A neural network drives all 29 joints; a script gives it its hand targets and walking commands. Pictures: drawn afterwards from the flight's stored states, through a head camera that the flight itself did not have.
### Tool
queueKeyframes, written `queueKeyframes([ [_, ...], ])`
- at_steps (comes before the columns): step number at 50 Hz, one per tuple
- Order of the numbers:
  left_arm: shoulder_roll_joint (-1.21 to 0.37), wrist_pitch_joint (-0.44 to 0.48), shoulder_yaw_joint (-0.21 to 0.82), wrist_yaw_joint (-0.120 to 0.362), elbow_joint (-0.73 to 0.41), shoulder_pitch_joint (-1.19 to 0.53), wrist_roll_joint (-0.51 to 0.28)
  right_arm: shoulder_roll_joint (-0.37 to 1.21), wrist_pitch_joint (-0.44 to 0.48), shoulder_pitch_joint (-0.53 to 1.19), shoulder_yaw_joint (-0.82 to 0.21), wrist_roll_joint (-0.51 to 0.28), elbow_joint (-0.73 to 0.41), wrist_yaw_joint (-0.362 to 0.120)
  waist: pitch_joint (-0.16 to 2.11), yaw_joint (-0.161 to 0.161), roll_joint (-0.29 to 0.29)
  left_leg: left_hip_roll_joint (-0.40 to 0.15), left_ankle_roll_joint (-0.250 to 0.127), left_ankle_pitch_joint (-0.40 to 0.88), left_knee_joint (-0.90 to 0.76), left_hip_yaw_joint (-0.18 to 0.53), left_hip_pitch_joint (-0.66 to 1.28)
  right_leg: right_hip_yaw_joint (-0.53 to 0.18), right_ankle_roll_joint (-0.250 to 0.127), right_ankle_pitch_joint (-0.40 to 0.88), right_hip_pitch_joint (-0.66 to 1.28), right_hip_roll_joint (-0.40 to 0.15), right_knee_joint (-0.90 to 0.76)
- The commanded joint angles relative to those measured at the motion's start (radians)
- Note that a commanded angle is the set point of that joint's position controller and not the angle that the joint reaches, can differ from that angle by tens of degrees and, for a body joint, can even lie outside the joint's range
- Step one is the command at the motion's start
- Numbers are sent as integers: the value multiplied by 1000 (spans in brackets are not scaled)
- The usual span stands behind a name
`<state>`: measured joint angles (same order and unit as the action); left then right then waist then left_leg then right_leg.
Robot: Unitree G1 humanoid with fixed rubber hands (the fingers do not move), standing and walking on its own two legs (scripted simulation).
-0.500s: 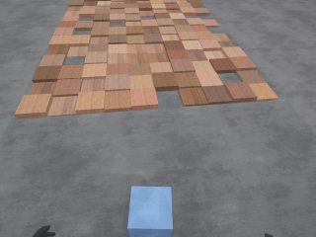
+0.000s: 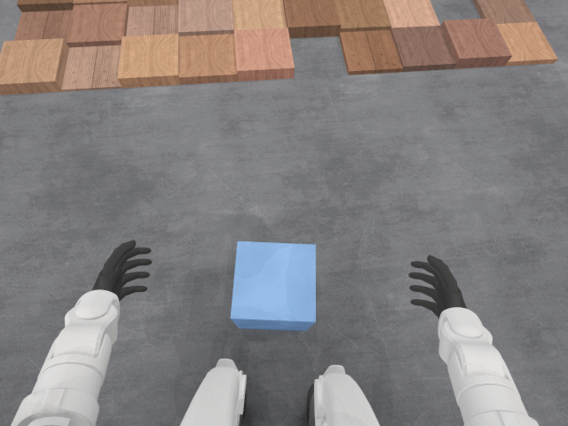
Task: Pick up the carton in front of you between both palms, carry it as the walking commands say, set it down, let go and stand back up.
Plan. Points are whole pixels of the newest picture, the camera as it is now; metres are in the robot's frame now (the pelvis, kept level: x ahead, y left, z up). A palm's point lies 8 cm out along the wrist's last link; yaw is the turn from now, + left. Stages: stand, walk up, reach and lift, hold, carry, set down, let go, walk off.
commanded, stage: reach and lift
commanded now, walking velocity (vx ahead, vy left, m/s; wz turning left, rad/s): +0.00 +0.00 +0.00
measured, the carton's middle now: (274, 289) +0.41 +0.02 -0.58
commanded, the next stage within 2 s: none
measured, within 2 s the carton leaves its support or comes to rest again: neither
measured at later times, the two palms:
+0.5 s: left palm (174, 231) +0.43 +0.21 -0.17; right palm (380, 240) +0.43 -0.17 -0.18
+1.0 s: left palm (196, 272) +0.41 +0.22 -0.42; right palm (355, 279) +0.42 -0.17 -0.42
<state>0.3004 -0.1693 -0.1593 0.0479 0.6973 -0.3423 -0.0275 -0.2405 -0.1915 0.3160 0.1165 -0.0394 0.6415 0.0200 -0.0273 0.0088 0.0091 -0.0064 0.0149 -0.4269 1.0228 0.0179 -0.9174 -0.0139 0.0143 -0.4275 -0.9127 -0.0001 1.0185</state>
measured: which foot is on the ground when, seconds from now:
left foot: down 0.00-1.00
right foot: down 0.00-1.00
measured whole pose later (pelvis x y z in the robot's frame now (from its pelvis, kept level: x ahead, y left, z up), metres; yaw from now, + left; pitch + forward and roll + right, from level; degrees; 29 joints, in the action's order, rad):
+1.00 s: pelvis -0.07 +0.00 -0.26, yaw -1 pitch +47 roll -1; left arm 0.32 -0.04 -0.17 -0.06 0.89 -1.07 -0.17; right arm -0.26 -0.06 1.05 0.15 -0.15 0.84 0.12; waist -0.04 0.02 0.01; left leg 0.03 0.04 -0.53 1.92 0.05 -2.21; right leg -0.04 0.05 -0.54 -2.20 0.05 1.92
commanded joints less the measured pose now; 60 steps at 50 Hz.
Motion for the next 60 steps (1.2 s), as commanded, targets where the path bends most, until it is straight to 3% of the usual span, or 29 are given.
queueKeyframes([
  [1, 129, 21, -41, -11, -59, -217, -19, -103, 21, 210, 42, -14, -57, 18, 567, 7, -18, 53, 23, 474, -31, -20, 133, 2, 31, 466, 165, 48, -22],
  [10, 127, 19, -77, -33, 62, -729, -41, -101, 16, 722, 97, -24, 72, 40, 782, 5, -30, 50, 33, 156, 4, -46, -38, 38, 29, 118, -78, 56, 23],
  [15, 113, 27, -112, -44, 152, -898, -16, -100, 27, 904, 138, 5, 149, 47, 896, 13, -25, 54, 31, 102, 23, -50, -100, 53, 30, 57, -161, 65, 47],
  [20, 84, 66, -167, -51, 172, -926, 40, -75, 68, 925, 183, 56, 169, 47, 996, 15, -14, 66, 28, 178, 29, -50, -106, 58, 33, 127, -184, 74, 46],
  [28, 16, 145, -206, -51, 194, -840, 86, -12, 150, 854, 210, 92, 211, 40, 927, 18, -7, 65, 32, 278, 206, -46, -361, 46, 41, 232, -433, 73, 213],
  [33, 20, 176, -167, -65, 178, -791, 37, -18, 183, 800, 180, 56, 202, 52, 989, 16, -14, 68, 35, 406, 383, -33, -478, 47, 44, 339, -576, 74, 395],
  [39, 81, 186, -72, -90, 78, -805, -71, -74, 196, 808, 80, -44, 96, 80, 1222, 19, -16, 62, 36, 527, 588, -30, -470, 54, 46, 448, -589, 71, 597],
  [43, 126, 171, -40, -101, 20, -845, -117, -109, 179, 857, 46, -89, 25, 96, 1312, 22, -9, 61, 40, 467, 682, -45, -496, 65, 43, 409, -563, 71, 696],
  [46, 150, 153, -30, -107, 39, -897, -137, -116, 160, 912, 41, -108, 35, 105, 1239, 26, 0, 55, 43, 329, 725, -62, -603, 67, 40, 302, -589, 70, 745],
  [53, 155, 145, -7, -119, 226, -1043, -155, -125, 149, 1058, 40, -118, 230, 108, 936, 27, 3, 23, 34, 51, 806, -60, -800, 56, 40, 36, -769, 45, 817],
  [60, 200, 183, 37, -134, 350, -1177, -187, -170, 188, 1193, 2, -155, 365, 111, 876, 22, -11, 8, 30, 50, 905, -40, -828, 38, 36, 30, -819, 26, 919],
])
